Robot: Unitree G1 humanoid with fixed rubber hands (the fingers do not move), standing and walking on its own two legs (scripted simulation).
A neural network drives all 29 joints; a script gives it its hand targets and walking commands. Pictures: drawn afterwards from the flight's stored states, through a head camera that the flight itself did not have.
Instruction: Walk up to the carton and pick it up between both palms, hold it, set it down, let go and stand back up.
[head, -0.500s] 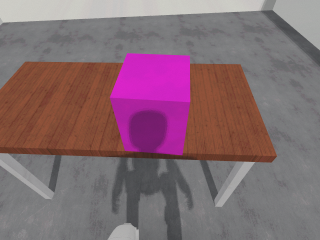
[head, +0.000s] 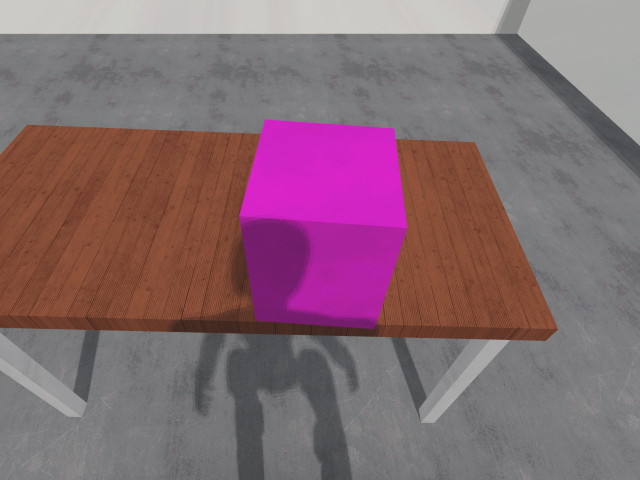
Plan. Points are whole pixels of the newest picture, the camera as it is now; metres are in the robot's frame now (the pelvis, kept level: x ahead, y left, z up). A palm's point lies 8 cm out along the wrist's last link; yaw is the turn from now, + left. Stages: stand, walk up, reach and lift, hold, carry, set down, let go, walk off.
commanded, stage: walk up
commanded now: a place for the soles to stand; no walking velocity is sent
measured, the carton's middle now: (322, 228) +0.48 -0.01 +0.02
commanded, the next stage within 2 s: none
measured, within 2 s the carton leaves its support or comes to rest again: neither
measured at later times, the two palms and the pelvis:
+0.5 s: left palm out of the picture -0.03 +0.25 -0.14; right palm out of the picture -0.02 -0.22 -0.14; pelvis -0.01 +0.02 +0.00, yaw -1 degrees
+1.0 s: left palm out of the picture -0.01 +0.26 -0.14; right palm out of the picture -0.02 -0.22 -0.14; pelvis +0.01 +0.03 +0.00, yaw -3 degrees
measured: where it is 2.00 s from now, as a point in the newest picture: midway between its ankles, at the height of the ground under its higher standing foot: outside the picture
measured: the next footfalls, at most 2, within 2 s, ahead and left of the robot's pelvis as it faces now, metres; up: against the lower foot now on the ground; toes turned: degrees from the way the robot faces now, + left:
none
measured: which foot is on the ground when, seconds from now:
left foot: down 0.00-1.00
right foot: down 0.00-1.00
